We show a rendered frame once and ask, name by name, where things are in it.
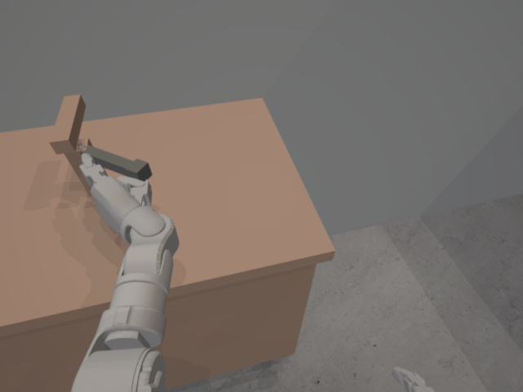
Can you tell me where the robot right hand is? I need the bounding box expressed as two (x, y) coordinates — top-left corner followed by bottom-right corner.
(392, 367), (435, 392)

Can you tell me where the robot left hand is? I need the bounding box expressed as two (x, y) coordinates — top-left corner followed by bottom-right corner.
(79, 154), (152, 234)

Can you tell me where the tap lever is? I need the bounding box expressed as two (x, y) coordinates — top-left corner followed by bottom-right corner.
(78, 143), (152, 181)

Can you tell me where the left robot upper arm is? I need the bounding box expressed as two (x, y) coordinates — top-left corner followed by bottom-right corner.
(74, 348), (167, 392)

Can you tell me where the left robot forearm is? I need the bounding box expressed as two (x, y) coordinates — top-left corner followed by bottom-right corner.
(71, 206), (179, 392)

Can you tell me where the counter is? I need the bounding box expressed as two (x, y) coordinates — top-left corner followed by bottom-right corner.
(0, 95), (335, 392)

